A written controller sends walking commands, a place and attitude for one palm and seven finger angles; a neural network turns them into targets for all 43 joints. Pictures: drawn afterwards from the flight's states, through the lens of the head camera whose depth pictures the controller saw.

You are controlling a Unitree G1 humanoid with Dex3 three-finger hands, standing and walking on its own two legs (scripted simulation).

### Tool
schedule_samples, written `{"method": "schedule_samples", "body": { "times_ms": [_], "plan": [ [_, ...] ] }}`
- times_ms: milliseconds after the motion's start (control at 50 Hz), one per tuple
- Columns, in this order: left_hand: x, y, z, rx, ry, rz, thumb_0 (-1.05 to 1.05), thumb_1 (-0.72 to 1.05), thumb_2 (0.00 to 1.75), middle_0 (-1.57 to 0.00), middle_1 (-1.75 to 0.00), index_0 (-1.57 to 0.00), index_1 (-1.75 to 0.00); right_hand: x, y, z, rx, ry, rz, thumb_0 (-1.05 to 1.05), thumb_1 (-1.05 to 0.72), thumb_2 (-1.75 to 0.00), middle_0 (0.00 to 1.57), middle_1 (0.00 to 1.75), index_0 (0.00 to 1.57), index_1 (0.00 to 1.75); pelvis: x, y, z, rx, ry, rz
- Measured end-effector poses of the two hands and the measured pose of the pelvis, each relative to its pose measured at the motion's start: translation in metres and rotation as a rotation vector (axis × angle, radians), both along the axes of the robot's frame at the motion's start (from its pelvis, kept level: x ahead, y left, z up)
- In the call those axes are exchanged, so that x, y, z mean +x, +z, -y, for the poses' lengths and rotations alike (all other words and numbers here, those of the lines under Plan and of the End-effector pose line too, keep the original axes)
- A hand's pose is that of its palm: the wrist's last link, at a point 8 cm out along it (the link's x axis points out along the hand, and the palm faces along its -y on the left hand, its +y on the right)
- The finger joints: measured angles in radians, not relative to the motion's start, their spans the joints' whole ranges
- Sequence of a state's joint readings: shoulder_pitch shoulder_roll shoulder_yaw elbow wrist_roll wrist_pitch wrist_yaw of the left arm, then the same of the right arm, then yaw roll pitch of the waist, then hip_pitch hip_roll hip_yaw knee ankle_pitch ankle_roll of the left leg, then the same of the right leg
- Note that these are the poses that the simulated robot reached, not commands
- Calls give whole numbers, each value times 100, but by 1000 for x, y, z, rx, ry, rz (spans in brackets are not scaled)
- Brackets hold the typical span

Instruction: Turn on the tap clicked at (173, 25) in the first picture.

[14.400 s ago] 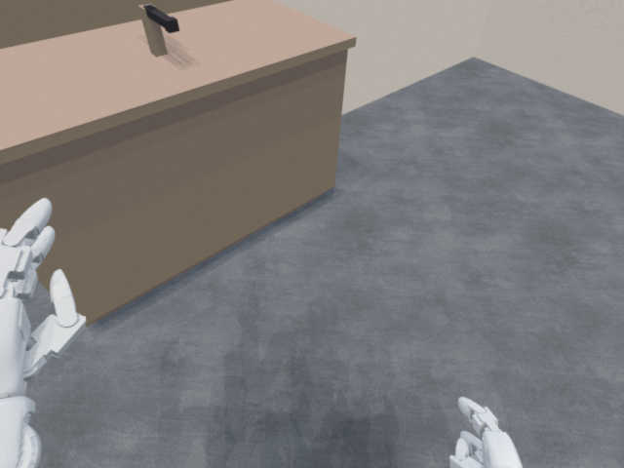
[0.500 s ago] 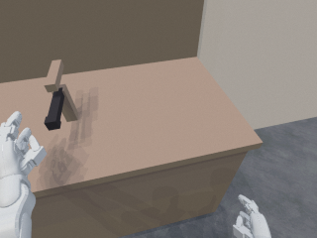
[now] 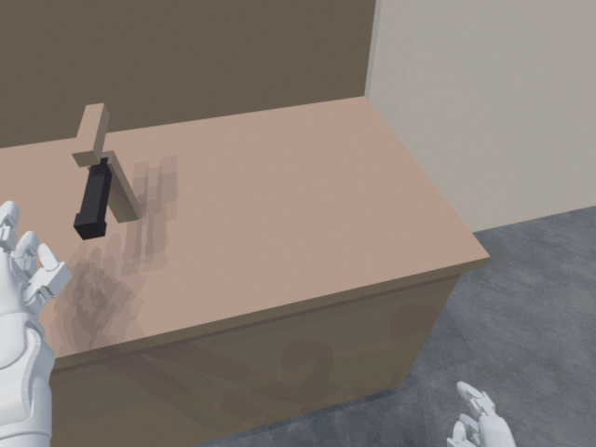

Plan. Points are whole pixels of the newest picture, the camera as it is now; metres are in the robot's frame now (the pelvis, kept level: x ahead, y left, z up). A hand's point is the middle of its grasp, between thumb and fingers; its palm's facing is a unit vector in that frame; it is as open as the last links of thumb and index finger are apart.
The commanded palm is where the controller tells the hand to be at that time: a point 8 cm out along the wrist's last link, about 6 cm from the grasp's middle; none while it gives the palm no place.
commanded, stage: reach beside the lever's end, fingers flat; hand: left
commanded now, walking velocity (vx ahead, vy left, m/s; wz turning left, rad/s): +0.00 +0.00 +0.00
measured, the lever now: (90, 225) +0.35 +0.32 +0.12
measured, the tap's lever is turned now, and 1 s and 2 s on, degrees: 0 0 14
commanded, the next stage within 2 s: push the lever round in 0.60 s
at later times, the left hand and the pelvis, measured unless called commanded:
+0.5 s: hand (65, 265) +0.29 +0.33 +0.11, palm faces +0.57 -0.82 -0.10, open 7.8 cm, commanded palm +0.25 +0.36 +0.11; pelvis +0.00 +0.00 +0.00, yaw -1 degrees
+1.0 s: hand (82, 260) +0.30 +0.32 +0.11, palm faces +0.57 -0.82 -0.09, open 7.8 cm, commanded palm +0.26 +0.35 +0.11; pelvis +0.01 +0.01 +0.00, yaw +0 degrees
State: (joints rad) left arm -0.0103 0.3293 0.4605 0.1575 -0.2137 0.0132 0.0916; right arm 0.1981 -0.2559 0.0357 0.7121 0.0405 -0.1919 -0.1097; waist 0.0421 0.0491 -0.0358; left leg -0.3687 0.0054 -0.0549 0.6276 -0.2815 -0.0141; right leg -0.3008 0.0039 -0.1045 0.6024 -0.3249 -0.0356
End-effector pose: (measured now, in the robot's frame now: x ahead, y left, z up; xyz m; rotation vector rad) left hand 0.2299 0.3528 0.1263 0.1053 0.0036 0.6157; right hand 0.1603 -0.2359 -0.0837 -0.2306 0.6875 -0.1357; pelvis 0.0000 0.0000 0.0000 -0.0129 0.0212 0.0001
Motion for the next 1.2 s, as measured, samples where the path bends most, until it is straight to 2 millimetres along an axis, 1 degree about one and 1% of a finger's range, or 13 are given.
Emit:
{"method": "schedule_samples", "body": {
  "times_ms": [100,260,340,440,540,620,740,840,1000,1200],
  "plan": [
    [11,-3,-9,-5,3,-10,1,90,90,-16,-16,-15,-16,-8,-4,5,-11,-9,-25,1,-90,-90,20,30,20,30,-4,-1,1,-3,3,-13],
    [30,-7,-10,-3,-25,-11,1,90,90,-15,-15,-15,-15,-26,-9,13,-15,-42,-66,1,-90,-90,20,30,20,30,-4,-3,0,-4,-7,-37],
    [29,-11,-12,-2,-25,-17,1,90,90,-15,-15,-15,-15,-35,-10,16,-14,-65,-83,1,-90,-90,20,30,20,30,-2,-3,-1,-4,-16,-43],
    [19,-12,-14,10,-15,-2,1,90,90,-15,-15,-15,-15,-39,-12,17,-18,-70,-94,1,-90,-90,20,30,20,30,0,-3,-3,-6,-16,-41],
    [16,-16,-14,-4,-7,5,1,90,90,-15,-15,-15,-15,-33,-13,12,-24,-51,-95,1,-90,-90,20,30,20,30,-1,-4,-5,-8,-6,-40],
    [22,-17,-14,-8,-9,3,1,90,90,-15,-15,-15,-15,-24,-11,6,-23,-33,-77,1,-90,-90,20,30,20,30,-1,-4,-5,-8,-1,-42],
    [33,-11,-6,0,-40,11,1,90,90,-15,-15,-15,-15,-9,-5,-2,-2,-21,-32,1,-90,-90,20,30,20,30,2,-4,-7,-7,-6,-46],
    [33,-12,0,-7,-46,4,1,90,90,-15,-15,-15,-15,-2,-2,-5,12,-15,-11,1,-90,-90,20,30,20,30,6,-3,-8,-5,-10,-44],
    [25,-16,3,-13,-14,6,1,90,90,-15,-15,-15,-15,2,-3,-3,1,-1,-27,1,-90,-90,20,30,20,30,8,-3,-6,-6,-4,-39],
    [33,-14,11,-14,-29,5,1,90,91,-15,-15,-15,-15,-2,-6,1,0,-14,-44,1,-90,-90,20,30,20,30,6,-3,-3,-5,-2,-38]
  ]
}}
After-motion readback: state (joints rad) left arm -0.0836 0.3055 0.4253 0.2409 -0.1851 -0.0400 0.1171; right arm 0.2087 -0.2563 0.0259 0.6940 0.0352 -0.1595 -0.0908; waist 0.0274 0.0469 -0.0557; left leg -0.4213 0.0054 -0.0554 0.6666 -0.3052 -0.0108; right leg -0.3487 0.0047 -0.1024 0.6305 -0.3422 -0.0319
